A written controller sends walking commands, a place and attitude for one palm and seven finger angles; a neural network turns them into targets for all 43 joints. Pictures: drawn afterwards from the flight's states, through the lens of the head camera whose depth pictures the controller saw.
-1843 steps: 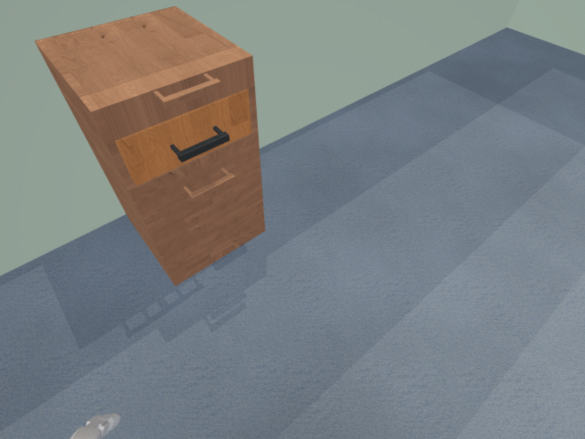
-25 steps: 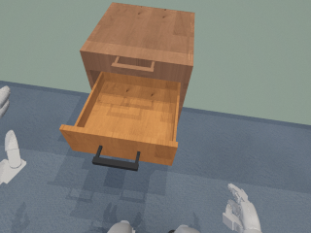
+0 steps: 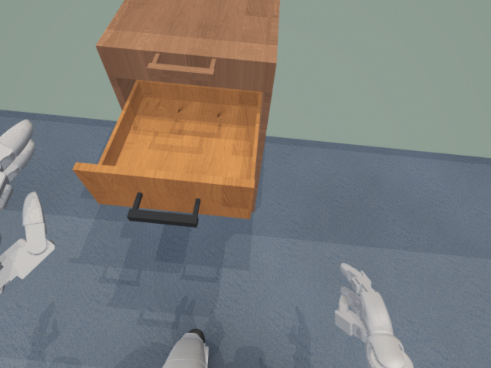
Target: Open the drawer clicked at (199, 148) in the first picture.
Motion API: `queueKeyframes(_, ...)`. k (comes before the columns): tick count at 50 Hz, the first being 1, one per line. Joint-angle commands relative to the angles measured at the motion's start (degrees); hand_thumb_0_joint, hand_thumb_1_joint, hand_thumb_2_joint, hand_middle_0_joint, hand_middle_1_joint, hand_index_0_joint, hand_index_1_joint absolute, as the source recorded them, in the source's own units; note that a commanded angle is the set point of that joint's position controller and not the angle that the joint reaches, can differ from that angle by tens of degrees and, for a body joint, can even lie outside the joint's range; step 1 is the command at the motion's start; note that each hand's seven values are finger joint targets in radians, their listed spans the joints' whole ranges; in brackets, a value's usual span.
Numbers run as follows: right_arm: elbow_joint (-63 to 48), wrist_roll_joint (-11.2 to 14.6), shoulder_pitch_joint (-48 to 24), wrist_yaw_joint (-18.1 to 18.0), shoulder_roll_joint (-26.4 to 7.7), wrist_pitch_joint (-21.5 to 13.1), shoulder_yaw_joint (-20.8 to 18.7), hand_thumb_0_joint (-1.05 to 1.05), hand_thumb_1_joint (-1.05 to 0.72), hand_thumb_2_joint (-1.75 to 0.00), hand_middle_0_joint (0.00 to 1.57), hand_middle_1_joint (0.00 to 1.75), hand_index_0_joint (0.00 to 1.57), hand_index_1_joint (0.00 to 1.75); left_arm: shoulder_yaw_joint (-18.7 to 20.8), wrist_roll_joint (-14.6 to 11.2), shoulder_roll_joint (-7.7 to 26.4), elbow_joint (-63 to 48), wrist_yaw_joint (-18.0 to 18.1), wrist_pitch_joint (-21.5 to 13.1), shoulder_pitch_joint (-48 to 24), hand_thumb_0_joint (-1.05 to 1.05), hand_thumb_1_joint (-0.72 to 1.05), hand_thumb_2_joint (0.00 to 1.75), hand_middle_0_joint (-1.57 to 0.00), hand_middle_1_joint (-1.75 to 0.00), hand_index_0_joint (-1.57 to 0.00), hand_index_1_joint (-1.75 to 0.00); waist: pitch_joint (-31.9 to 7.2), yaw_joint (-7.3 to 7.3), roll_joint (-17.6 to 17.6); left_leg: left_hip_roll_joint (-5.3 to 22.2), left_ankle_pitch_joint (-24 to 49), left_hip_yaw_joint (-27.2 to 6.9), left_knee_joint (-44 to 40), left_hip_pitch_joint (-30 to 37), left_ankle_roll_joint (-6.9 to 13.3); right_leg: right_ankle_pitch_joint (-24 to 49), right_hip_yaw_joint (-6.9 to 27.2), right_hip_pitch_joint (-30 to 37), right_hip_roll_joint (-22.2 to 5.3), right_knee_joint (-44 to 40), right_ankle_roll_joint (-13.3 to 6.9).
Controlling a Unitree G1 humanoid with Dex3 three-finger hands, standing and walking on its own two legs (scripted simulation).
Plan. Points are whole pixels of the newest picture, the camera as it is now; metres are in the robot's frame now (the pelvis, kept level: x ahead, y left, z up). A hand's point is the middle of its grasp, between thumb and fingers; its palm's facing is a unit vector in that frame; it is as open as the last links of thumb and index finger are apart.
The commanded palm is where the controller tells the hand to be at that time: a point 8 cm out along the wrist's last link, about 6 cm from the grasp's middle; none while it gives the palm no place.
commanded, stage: stop stepping back and stand still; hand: left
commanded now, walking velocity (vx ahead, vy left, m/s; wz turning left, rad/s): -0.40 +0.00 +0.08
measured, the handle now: (165, 209) +0.43 +0.21 -0.15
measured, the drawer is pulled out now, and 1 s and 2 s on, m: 0.30 0.30 0.30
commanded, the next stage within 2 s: let the arm hang, fingers relaxed in 0.80 s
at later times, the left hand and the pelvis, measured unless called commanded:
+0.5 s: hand out of the picture +0.08 +0.21 +0.20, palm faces +0.39 -0.79 -0.47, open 7.5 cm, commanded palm +0.02 +0.26 +0.19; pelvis -0.09 -0.03 +0.01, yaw +4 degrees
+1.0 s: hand out of the picture +0.11 +0.22 +0.06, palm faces +0.27 -0.86 -0.44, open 7.4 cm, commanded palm none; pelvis -0.09 -0.02 +0.00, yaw +7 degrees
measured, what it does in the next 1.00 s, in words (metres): steps on the spot: left foot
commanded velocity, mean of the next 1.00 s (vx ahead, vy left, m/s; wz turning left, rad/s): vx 0.10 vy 0.02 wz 0.00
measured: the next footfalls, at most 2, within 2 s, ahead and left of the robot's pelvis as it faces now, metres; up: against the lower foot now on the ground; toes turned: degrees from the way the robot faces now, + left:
left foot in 0.26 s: -0.07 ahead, +0.09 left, +0.00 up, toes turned +6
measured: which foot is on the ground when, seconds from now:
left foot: down 0.00-0.00, up 0.02-0.24, down 0.26-1.00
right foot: down 0.00-1.00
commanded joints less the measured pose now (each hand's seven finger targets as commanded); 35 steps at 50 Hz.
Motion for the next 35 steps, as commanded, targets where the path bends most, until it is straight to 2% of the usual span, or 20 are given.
queueKeyframes(1, -9.46, 3.13, -0.55, -0.55, -9.12, -0.64, -5.58, 0.00, -0.90, -0.90, 0.20, 0.30, 0.20, 0.30, 9.63, -0.62, 9.82, -8.65, 0.48, -3.53, 7.17, 0.00, 0.90, 0.90, -0.20, -0.30, -0.20, -0.30, -20.38, 0.05, -16.91, -9.62, -16.47, 5.37, 20.40, 7.61, 1.36, 51.51, 14.06, 4.39, -20.31, -10.19, -3.69)
queueKeyframes(2, -10.20, 3.96, -2.17, -0.86, -9.73, -0.35, -5.88, 0.00, -0.90, -0.90, 0.20, 0.30, 0.20, 0.30, 12.83, -0.73, 12.11, -6.30, 1.37, -2.47, 9.56, 0.00, 0.90, 0.90, -0.20, -0.30, -0.20, -0.30, -20.69, 1.89, -18.39, -12.53, -26.14, 0.58, 34.07, 2.58, 1.78, 53.90, 17.82, 0.80, -24.95, -10.43, -6.41)
queueKeyframes(3, -9.14, 3.21, -1.83, -1.44, -8.39, 0.34, -4.94, 0.00, -0.90, -0.90, 0.20, 0.30, 0.20, 0.30, 10.99, -1.30, 10.02, -4.37, 1.76, -1.82, 12.19, 0.00, 0.90, 0.90, -0.20, -0.30, -0.20, -0.30, -18.53, 1.28, -13.79, -10.25, -26.15, -2.72, 38.60, -1.27, 1.88, 50.86, 13.30, 2.49, -25.19, -8.84, -8.70)
queueKeyframes(4, -9.36, 2.30, -1.23, -2.07, -6.43, 1.76, -3.97, 0.00, -0.90, -0.90, 0.20, 0.30, 0.20, 0.30, 10.21, -0.15, 8.05, -2.80, 1.95, -1.05, 13.37, 0.00, 0.90, 0.90, -0.20, -0.30, -0.20, -0.30, -17.19, -0.22, -11.62, -8.67, -24.23, -1.66, 36.08, -2.87, 1.03, 48.69, 11.34, 4.11, -22.73, -6.99, -9.81)
queueKeyframes(6, -9.45, 1.64, -2.71, -3.46, -5.24, 3.78, -2.36, 0.00, -0.90, -0.90, 0.20, 0.30, 0.20, 0.30, 8.43, 1.59, 6.72, -1.30, 3.54, -0.44, 12.41, 0.00, 0.90, 0.90, -0.20, -0.30, -0.20, -0.30, -14.55, -1.66, -8.64, -7.94, -21.97, 2.09, 24.56, 1.50, 1.38, 47.26, 6.94, 3.04, -17.95, -5.94, -7.51)
queueKeyframes(9, -9.54, 1.53, -0.17, -4.68, -7.88, 2.79, -2.67, 0.00, -0.90, -0.90, 0.20, 0.30, 0.20, 0.30, 5.48, 2.05, 5.60, -2.01, 4.57, -0.08, 8.80, 0.00, 0.90, 0.90, -0.20, -0.30, -0.20, -0.30, -13.32, -2.41, -8.90, -8.51, -16.37, 3.67, 0.10, 8.07, 3.04, 44.89, 7.19, 8.03, -15.94, -3.37, -5.09)
queueKeyframes(11, -9.27, 1.22, 2.28, -4.52, -9.38, 2.09, -3.56, 0.00, -0.90, -0.90, 0.20, 0.30, 0.20, 0.30, 3.38, 1.79, 5.39, -6.10, 4.89, 0.38, 6.75, 0.00, 0.90, 0.90, -0.20, -0.30, -0.20, -0.30, -13.95, -2.81, -5.68, -7.39, -2.96, 4.60, -12.87, 15.95, 4.13, 39.52, 6.33, 9.28, -14.32, -0.56, -2.09)
queueKeyframes(13, -10.33, 1.53, 2.38, -4.18, -11.31, 1.17, -4.73, 0.00, -0.90, -0.90, 0.20, 0.30, 0.20, 0.30, 2.95, 1.75, 6.72, -10.79, 4.87, 0.51, 5.87, 0.00, 0.90, 0.90, -0.20, -0.30, -0.20, -0.30, -13.96, -1.12, 2.79, 1.41, 17.91, -2.63, -12.08, 22.00, 6.76, 26.21, 4.26, 4.91, -9.79, 2.11, 1.17)
queueKeyframes(14, -10.94, 1.87, 2.44, -3.56, -11.65, 0.84, -5.12, 0.00, -0.90, -0.90, 0.20, 0.30, 0.20, 0.30, 3.76, 1.81, 7.93, -13.04, 4.63, 0.24, 6.45, 0.00, 0.90, 0.90, -0.20, -0.30, -0.20, -0.30, -14.96, -0.13, 5.42, 3.65, 20.12, -3.85, -8.78, 24.51, 7.24, 15.65, 3.81, 1.26, -8.70, 0.94, 2.10)
queueKeyframes(16, -9.75, 1.08, 2.29, -3.20, -9.70, 0.47, -4.14, 0.00, -0.90, -0.90, 0.20, 0.30, 0.20, 0.30, 6.50, 2.00, 9.67, -13.58, 4.82, -0.16, 7.80, 0.00, 0.90, 0.90, -0.20, -0.30, -0.20, -0.30, -14.04, -1.13, 8.80, 1.45, 19.89, -3.68, -7.51, 21.10, 6.84, 18.23, 1.88, 2.63, -7.49, 0.16, 0.43)
queueKeyframes(17, -9.89, 0.95, 1.98, -2.98, -9.66, 0.54, -3.92, 0.00, -0.90, -0.90, 0.20, 0.30, 0.20, 0.30, 7.47, 1.95, 10.83, -15.44, 4.63, -0.46, 6.85, 0.00, 0.90, 0.90, -0.20, -0.30, -0.20, -0.30, -13.62, -0.83, 12.15, 0.68, 12.50, -3.45, -9.84, 17.97, 5.97, 13.23, 1.46, 3.76, -7.31, 0.56, 0.19)
queueKeyframes(20, -9.15, 1.61, 2.55, -2.41, -9.76, 0.32, -3.52, 0.00, -0.90, -0.90, 0.20, 0.30, 0.20, 0.30, 6.63, 1.05, 7.88, -10.38, 4.52, -1.04, 7.85, 0.00, 0.90, 0.90, -0.20, -0.30, -0.20, -0.30, -9.83, -1.17, 3.50, -1.84, -7.94, -2.43, -9.91, 9.21, 5.59, 12.26, 5.85, 7.17, -7.84, -5.45, -0.47)
queueKeyframes(23, -8.63, 1.39, 4.42, -2.43, -10.16, 0.52, -4.15, 0.00, -0.90, -0.90, 0.20, 0.30, 0.20, 0.30, 5.49, 0.54, 6.45, -5.33, 4.41, -0.82, 6.23, 0.00, 0.90, 0.90, -0.20, -0.30, -0.20, -0.30, -7.05, -2.35, -4.58, -6.15, -21.16, 1.28, -3.57, 10.80, 5.09, -9.03, 14.92, -2.22, -12.48, -15.11, -3.27)
queueKeyframes(25, -8.38, 1.32, 5.23, -2.65, -10.06, 1.14, -4.10, 0.00, -0.90, -0.90, 0.20, 0.30, 0.20, 0.30, 3.90, 0.75, 5.23, -1.46, 4.31, -0.22, 4.80, 0.00, 0.90, 0.90, -0.20, -0.30, -0.20, -0.30, -4.83, -2.54, -7.01, -7.62, -22.17, 3.37, 0.63, 11.66, 5.15, -19.42, 17.55, -7.89, -14.52, -18.24, -4.79)
queueKeyframes(26, -8.12, 1.25, 5.29, -2.70, -9.85, 1.34, -3.86, 0.00, -0.90, -0.90, 0.20, 0.30, 0.20, 0.30, 3.44, 0.86, 4.88, -0.26, 4.21, -0.01, 3.58, 0.00, 0.90, 0.90, -0.20, -0.30, -0.20, -0.30, -4.29, -2.67, -8.00, -7.57, -21.16, 3.74, 0.93, 12.36, 5.37, -19.66, 16.76, -9.18, -14.94, -18.00, -5.19)
queueKeyframes(28, -8.42, 1.06, 4.93, -2.94, -9.99, 1.24, -3.39, 0.00, -0.90, -0.90, 0.20, 0.30, 0.20, 0.30, 1.92, 1.26, 4.17, -0.20, 4.09, 0.03, 1.01, 0.00, 0.90, 0.90, -0.20, -0.30, -0.20, -0.30, -3.47, -2.89, -5.36, -6.20, -20.12, 1.70, -5.29, 13.61, 6.32, -14.68, 11.76, -8.93, -12.18, -13.25, -4.28)
queueKeyframes(30, -8.98, 0.75, 4.74, -3.24, -10.58, 0.83, -3.22, 0.00, -0.90, -0.90, 0.20, 0.30, 0.20, 0.30, 1.59, 1.68, 3.97, -1.73, 4.14, -0.26, 0.30, 0.00, 0.90, 0.90, -0.20, -0.30, -0.20, -0.30, -3.56, -2.54, 2.57, -0.72, -25.28, -8.04, -14.78, 12.44, 8.78, -8.60, 6.56, -7.72, -6.05, -3.46, -1.68)
queueKeyframes(32, -9.32, 1.16, 4.33, -3.44, -9.98, 0.48, -2.90, 0.00, -0.90, -0.90, 0.20, 0.30, 0.20, 0.30, 2.69, 2.67, 5.74, -5.74, 4.46, -0.27, -1.36, 0.00, 0.90, 0.90, -0.20, -0.30, -0.20, -0.30, -4.93, -2.12, 8.95, 5.91, -33.64, -16.47, -21.04, 10.01, 10.99, -2.32, 0.94, -6.88, -3.17, 8.74, 0.09)
queueKeyframes(34, -9.39, 0.84, 4.09, -3.27, -9.52, -0.04, -2.72, 0.00, -0.90, -0.90, 0.20, 0.30, 0.20, 0.30, 2.58, 3.06, 5.09, -5.35, 4.21, 0.28, 0.86, 0.00, 0.90, 0.90, -0.20, -0.30, -0.20, -0.30, -4.88, -1.73, 6.28, 5.49, -32.10, -13.85, -20.39, 7.08, 11.00, -1.33, 0.38, -3.45, -3.10, 8.32, 0.29)
queueKeyframes(35, -9.40, 0.71, 3.79, -3.23, -9.71, -0.30, -2.64, 0.00, -0.90, -0.90, 0.20, 0.30, 0.20, 0.30, 2.55, 3.08, 5.20, -6.48, 4.22, 0.47, 1.07, 0.00, 0.90, 0.90, -0.20, -0.30, -0.20, -0.30, -4.42, -1.60, 7.10, 4.38, -28.63, -11.14, -18.84, 6.52, 10.49, 0.60, 0.02, -1.42, -3.08, 5.17, 0.21)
